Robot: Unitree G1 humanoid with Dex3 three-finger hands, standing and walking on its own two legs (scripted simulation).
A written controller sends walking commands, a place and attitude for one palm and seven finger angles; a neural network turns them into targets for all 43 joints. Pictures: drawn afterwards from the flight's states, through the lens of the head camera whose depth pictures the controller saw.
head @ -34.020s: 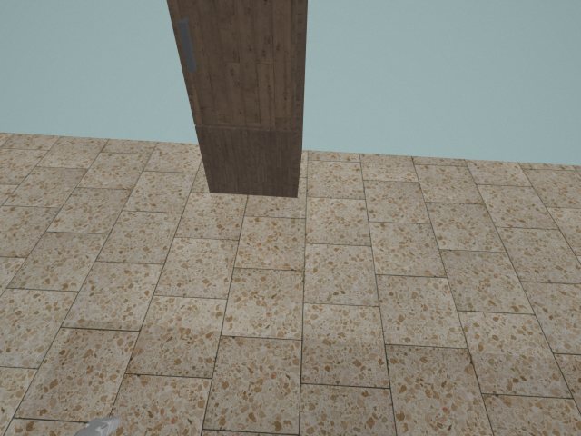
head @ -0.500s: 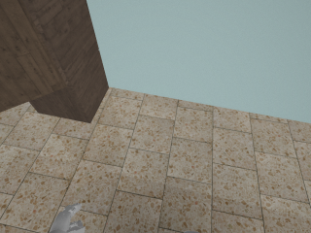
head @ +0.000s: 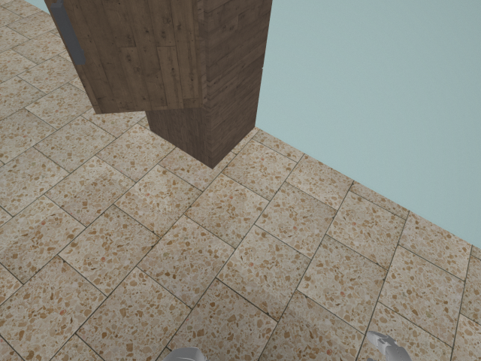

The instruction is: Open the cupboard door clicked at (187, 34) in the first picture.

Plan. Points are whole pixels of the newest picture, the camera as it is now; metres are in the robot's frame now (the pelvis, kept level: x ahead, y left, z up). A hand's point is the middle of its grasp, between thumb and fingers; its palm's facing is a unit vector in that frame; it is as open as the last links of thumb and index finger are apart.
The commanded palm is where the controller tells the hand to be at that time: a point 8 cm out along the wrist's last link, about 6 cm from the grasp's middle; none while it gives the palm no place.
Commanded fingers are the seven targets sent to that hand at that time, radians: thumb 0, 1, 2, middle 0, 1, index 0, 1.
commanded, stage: turn to face it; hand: left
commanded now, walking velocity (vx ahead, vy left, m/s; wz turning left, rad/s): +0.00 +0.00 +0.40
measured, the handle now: (70, 32) +0.89 +0.55 +0.00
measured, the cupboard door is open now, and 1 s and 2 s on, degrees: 45 45 45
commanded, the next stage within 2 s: take the last steps up to it in 0.44 s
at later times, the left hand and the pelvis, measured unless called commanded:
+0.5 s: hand out of the picture +0.07 +0.17 -0.14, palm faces +0.17 -0.95 -0.26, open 7.4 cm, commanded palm none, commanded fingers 0.00 0.90 0.90 -0.20 -0.30 -0.20 -0.30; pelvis +0.01 -0.03 +0.01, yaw +10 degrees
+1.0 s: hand out of the picture -0.07 +0.23 -0.17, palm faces +0.37 -0.91 -0.19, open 7.4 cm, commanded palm none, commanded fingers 0.00 0.90 0.90 -0.20 -0.30 -0.20 -0.30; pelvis +0.04 +0.06 +0.01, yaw +17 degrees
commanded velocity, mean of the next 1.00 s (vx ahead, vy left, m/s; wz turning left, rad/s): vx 0.14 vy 0.05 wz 0.20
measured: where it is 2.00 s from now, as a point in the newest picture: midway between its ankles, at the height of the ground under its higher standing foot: (185, 301)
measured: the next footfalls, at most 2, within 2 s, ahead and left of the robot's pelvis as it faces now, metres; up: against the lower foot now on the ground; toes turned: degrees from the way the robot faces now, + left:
right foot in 0.42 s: +0.05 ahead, -0.14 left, +0.00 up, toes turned +6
left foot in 0.90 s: +0.05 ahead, +0.15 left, +0.00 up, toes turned +23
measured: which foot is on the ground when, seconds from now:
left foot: down 0.00-0.44, up 0.46-0.88, down 0.90-1.00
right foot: up 0.00-0.40, down 0.42-0.90, up 0.92-1.00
